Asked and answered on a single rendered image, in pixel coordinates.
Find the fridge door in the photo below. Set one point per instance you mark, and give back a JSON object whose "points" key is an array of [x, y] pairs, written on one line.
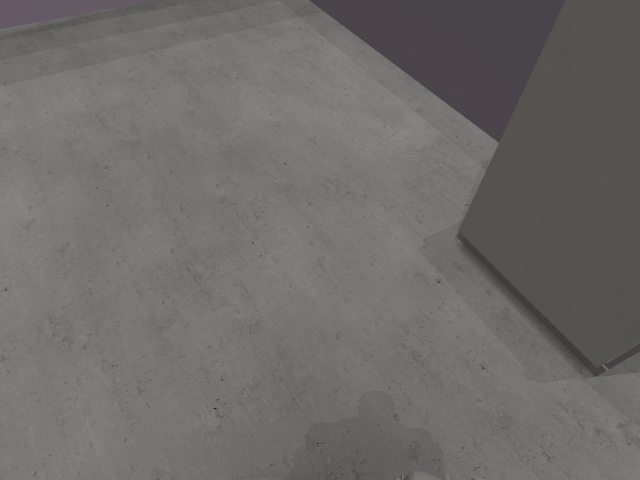
{"points": [[558, 209]]}

